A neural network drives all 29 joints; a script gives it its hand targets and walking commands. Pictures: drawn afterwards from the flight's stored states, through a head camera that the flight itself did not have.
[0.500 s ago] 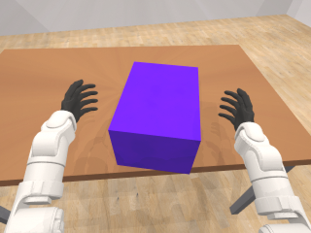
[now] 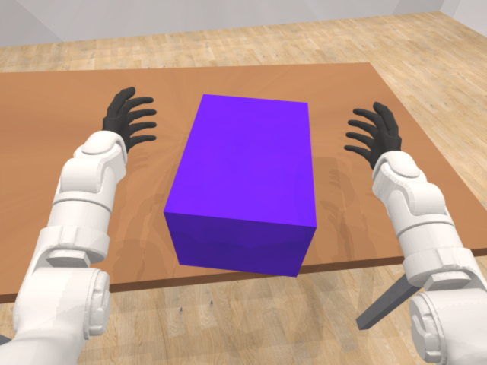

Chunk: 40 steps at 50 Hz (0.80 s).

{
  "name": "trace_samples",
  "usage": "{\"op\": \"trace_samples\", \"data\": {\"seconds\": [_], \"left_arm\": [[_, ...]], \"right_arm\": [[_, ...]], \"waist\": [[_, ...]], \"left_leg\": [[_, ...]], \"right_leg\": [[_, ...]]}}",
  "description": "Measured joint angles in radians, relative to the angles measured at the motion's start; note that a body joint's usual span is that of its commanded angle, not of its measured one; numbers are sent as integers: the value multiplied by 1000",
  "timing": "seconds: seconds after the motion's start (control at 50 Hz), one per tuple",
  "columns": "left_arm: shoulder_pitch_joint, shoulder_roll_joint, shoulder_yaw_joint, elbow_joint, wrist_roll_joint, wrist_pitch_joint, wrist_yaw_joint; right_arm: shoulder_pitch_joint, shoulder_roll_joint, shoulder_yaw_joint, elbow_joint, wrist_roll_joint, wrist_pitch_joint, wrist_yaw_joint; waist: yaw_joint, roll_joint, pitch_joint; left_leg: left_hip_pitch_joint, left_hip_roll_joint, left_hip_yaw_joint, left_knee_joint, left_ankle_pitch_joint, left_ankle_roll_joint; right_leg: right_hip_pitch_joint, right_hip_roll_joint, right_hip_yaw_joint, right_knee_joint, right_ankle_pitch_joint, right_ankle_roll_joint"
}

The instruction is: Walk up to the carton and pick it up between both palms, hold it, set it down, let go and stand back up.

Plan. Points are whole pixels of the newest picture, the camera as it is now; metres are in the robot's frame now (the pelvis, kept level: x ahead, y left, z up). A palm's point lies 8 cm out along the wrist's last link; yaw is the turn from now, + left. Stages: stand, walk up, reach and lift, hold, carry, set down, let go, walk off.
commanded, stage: reach and lift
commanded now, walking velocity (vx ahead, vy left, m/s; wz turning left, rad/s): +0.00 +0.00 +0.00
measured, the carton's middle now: (246, 179) +0.46 -0.01 +0.03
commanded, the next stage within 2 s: none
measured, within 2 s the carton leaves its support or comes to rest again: neither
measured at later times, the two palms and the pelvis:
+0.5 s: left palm (142, 194) +0.42 +0.18 +0.05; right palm (346, 206) +0.38 -0.18 +0.05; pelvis -0.01 +0.00 -0.01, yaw +1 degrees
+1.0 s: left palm (148, 188) +0.42 +0.17 +0.07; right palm (342, 194) +0.39 -0.17 +0.07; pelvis -0.04 +0.00 -0.02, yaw +2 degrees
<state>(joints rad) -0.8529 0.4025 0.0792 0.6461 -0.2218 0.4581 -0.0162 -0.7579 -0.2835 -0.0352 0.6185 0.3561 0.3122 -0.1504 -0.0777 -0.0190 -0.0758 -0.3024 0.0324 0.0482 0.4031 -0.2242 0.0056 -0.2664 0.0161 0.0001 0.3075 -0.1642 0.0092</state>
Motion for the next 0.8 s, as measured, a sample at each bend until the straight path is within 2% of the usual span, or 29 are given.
{"op": "trace_samples", "data": {"seconds": [0.14, 0.3, 0.38, 0.46, 0.56, 0.64, 0.72, 0.8], "left_arm": [[-71, 2, -4, 157, 32, -77, -20], [-12, -48, -18, 345, 71, -287, -46], [26, -84, -47, 426, 52, -403, -30], [39, -111, -91, 481, 1, -512, 7], [-14, -123, -108, 553, -30, -597, 31], [-83, -122, -87, 625, -2, -619, 21], [-144, -121, -74, 700, 19, -626, 7], [-179, -121, -92, 763, 8, -637, 8]], "right_arm": [[-78, 21, 25, 148, -6, -38, -9], [-14, 112, 21, 269, -72, -180, -34], [28, 156, -11, 328, -113, -261, -34], [52, 185, -57, 349, -160, -326, -25], [17, 188, -79, 373, -198, -380, -23], [-46, 168, -58, 443, -184, -412, -29], [-101, 140, -11, 520, -134, -430, -31], [-139, 121, 27, 585, -81, -431, -21]], "waist": [[-7, -9, -6], [-11, -14, 4], [-4, -3, -1], [1, 18, -53], [-2, 40, -131], [-10, 41, -155], [-12, 28, -140], [-9, 14, -122]], "left_leg": [[9, 0, -11, -15, 10, -4], [10, -4, -24, -12, 14, -7], [-48, -1, -28, 26, 7, -9], [-166, 2, -33, 80, -3, -10], [-293, 3, -36, 143, -18, -6], [-316, 3, -33, 168, -28, -5], [-288, 2, -27, 171, -30, -2], [-267, -1, -24, 167, -26, -2]], "right_leg": [[10, 0, -11, -7, 1, -5], [15, -3, -24, -1, 0, -6], [-37, -1, -27, 24, -3, -8], [-151, 1, -32, 73, -10, -8], [-280, 1, -34, 140, -27, -5], [-307, 0, -31, 172, -40, -2], [-285, -1, -25, 183, -45, -1], [-268, -4, -22, 188, -45, -2]]}}
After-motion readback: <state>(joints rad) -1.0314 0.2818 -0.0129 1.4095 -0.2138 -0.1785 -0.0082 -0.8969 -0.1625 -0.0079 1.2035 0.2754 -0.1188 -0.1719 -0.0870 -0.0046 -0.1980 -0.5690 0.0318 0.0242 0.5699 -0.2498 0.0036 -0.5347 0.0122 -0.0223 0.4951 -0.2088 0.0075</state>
